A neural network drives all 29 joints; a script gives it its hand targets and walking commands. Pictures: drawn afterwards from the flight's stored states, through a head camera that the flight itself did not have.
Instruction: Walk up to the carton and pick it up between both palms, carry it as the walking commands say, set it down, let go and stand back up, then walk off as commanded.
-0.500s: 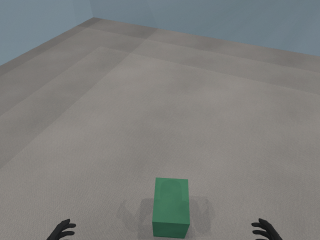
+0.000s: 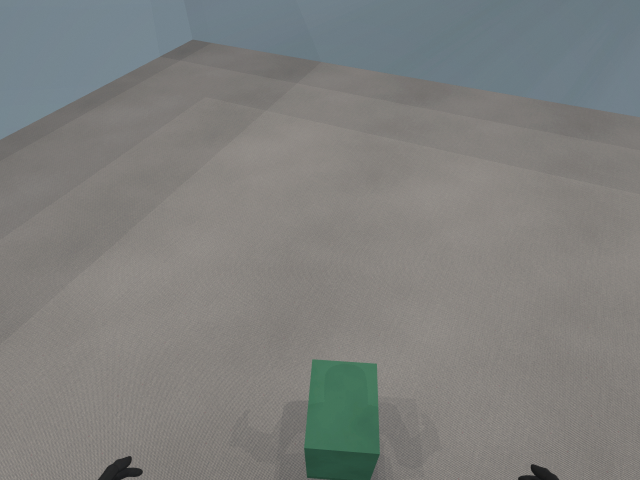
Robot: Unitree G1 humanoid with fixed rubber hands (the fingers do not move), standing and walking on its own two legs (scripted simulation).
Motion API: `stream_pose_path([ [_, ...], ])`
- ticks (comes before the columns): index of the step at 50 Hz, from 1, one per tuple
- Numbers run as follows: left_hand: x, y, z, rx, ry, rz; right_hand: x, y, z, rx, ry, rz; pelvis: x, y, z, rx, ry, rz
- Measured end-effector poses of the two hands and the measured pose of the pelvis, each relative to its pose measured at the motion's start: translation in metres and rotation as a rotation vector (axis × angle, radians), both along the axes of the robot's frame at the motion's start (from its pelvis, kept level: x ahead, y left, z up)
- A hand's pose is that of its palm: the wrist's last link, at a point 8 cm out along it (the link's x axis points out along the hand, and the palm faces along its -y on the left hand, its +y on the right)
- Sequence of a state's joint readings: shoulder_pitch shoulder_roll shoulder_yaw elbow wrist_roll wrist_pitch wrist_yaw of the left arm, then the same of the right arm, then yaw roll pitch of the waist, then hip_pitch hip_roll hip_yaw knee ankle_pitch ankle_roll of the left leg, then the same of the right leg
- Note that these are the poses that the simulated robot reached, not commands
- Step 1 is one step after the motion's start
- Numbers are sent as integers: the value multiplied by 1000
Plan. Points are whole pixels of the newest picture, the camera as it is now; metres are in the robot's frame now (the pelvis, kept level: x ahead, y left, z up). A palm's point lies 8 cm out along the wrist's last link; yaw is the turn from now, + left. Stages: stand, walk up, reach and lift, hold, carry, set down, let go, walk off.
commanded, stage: stand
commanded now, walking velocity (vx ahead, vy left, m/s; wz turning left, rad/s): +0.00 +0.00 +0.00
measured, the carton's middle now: (341, 422) +0.43 -0.04 -0.64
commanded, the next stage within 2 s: walk off in 1.14 s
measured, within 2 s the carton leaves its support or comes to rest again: neither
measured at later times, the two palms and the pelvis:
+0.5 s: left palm out of the picture +0.08 +0.30 -0.09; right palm out of the picture +0.08 -0.30 -0.10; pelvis -0.02 +0.00 +0.00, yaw +0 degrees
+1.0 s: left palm out of the picture +0.07 +0.31 -0.09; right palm out of the picture +0.07 -0.31 -0.10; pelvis -0.02 +0.00 +0.01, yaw +0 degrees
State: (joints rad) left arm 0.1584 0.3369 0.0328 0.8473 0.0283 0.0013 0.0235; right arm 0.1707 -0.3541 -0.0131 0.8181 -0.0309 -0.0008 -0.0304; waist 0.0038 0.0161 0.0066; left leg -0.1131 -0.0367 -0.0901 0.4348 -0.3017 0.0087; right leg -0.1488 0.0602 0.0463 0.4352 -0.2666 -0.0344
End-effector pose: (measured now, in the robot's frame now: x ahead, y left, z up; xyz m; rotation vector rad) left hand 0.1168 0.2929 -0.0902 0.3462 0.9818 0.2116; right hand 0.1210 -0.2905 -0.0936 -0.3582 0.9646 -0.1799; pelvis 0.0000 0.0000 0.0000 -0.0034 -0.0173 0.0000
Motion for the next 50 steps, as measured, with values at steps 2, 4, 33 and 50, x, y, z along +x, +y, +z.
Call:
stream_pose_path([
  [2,-3,1,0,2,7,3,-3,-1,0,-2,7,-2,-1,0,0,0,-3,0],
  [4,-5,2,0,3,14,6,-6,-3,-1,-4,14,-4,-2,-1,1,0,-5,0],
  [33,-39,11,-3,12,96,24,-47,-15,-7,-12,114,-34,-19,-2,5,2,-24,-2],
  [50,-44,14,-4,14,117,29,-54,-16,-7,-15,136,-40,-22,-1,6,3,-24,-2],
])
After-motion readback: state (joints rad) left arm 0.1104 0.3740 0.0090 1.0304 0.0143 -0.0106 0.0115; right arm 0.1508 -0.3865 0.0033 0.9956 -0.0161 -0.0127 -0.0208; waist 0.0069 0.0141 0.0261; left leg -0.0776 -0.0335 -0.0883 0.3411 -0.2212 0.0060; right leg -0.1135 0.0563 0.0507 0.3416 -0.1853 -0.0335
